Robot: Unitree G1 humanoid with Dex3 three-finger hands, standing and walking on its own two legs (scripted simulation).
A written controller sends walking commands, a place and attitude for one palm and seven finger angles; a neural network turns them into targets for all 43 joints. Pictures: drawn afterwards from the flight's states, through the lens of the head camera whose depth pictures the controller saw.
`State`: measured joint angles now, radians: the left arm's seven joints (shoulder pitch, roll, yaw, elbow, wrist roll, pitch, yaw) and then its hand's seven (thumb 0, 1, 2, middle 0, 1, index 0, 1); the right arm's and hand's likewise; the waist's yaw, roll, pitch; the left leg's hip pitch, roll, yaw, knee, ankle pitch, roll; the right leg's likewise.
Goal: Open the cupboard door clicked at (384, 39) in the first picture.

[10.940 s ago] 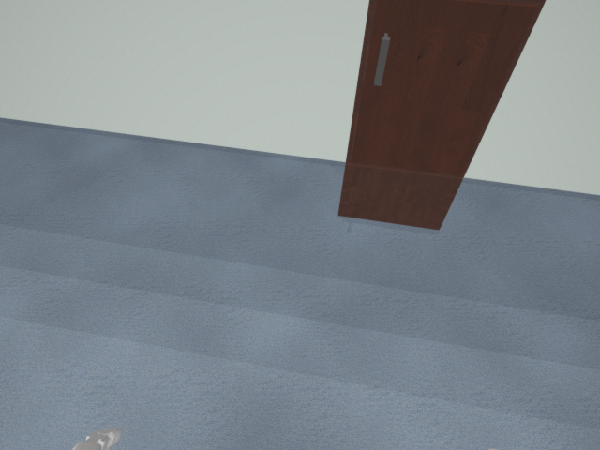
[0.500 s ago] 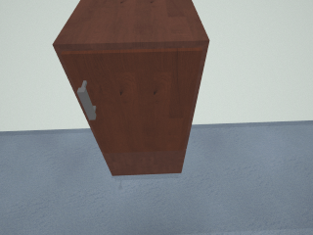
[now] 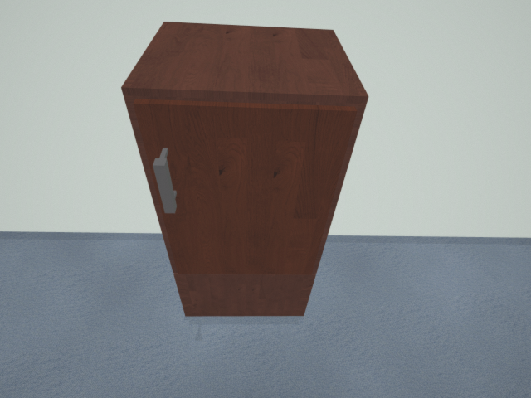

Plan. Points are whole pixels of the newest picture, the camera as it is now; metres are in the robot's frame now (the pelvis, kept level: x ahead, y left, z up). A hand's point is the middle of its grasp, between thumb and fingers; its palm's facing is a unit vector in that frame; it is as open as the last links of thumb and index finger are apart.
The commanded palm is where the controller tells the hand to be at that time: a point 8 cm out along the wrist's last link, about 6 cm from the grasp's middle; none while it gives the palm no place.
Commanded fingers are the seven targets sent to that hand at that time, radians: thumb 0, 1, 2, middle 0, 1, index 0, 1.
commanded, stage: come to a stop and stand still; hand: left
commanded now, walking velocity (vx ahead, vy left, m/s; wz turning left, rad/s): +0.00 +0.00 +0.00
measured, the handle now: (167, 181) +0.54 +0.25 +0.00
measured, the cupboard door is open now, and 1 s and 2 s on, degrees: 0 0 0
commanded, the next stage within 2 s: look again from close up in 0.66 s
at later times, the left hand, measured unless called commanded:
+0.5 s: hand out of the picture -0.06 +0.20 -0.18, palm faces +0.01 -0.99 -0.17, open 7.4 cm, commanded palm none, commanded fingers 0.00 0.90 0.90 -0.20 -0.30 -0.20 -0.30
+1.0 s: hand out of the picture -0.04 +0.18 -0.17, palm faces +0.01 -0.99 -0.15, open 7.4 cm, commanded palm none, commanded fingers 0.00 0.90 0.90 -0.20 -0.30 -0.20 -0.30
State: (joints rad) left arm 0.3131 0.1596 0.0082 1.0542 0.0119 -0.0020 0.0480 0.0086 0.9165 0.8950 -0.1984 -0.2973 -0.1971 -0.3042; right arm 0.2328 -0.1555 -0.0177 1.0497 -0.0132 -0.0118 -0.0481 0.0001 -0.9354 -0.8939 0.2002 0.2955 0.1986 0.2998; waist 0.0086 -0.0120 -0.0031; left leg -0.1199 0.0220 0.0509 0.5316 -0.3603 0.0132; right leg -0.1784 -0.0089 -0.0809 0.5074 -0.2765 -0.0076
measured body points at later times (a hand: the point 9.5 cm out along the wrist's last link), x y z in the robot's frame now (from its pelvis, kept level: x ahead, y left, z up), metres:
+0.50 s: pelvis -0.04 +0.04 +0.00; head -0.04 +0.05 +0.45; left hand -0.06 +0.25 -0.16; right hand -0.08 -0.17 -0.15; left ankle -0.04 +0.10 -0.73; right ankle +0.00 -0.11 -0.73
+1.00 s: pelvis -0.03 +0.03 +0.00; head -0.02 +0.03 +0.45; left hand -0.04 +0.23 -0.16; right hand -0.04 -0.18 -0.16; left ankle -0.04 +0.10 -0.73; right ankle +0.00 -0.11 -0.73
